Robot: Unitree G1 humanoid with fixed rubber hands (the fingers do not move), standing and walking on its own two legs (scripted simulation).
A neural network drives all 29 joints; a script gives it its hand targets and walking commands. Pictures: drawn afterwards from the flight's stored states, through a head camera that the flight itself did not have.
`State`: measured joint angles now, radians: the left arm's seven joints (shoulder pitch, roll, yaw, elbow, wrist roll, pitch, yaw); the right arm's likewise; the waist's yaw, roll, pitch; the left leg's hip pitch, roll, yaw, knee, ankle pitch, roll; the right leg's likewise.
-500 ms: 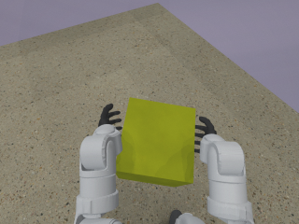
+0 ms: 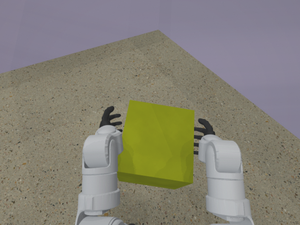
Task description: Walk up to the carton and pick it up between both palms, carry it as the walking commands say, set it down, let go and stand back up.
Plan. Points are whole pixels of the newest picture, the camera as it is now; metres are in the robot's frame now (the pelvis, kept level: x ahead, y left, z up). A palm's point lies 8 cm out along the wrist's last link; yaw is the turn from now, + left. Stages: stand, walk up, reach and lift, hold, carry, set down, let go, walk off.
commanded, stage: carry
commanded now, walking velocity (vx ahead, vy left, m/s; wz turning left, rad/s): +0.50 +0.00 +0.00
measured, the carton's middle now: (154, 148) +0.33 +0.01 +0.00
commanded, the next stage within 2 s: none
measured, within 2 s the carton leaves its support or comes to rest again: neither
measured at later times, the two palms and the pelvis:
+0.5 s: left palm (129, 78) +0.52 +0.10 +0.10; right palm (207, 93) +0.49 -0.15 +0.07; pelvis +0.19 -0.01 +0.01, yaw +1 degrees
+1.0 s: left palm (113, 79) +0.52 +0.15 +0.09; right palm (191, 89) +0.51 -0.10 +0.07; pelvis +0.22 +0.01 +0.01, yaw +1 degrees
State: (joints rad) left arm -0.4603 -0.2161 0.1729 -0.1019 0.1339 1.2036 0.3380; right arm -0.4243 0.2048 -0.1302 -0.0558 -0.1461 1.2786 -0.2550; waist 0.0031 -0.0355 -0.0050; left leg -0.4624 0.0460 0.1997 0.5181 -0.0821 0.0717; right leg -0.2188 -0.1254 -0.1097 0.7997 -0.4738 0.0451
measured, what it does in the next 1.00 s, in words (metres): walks ahead: right foot, then left foot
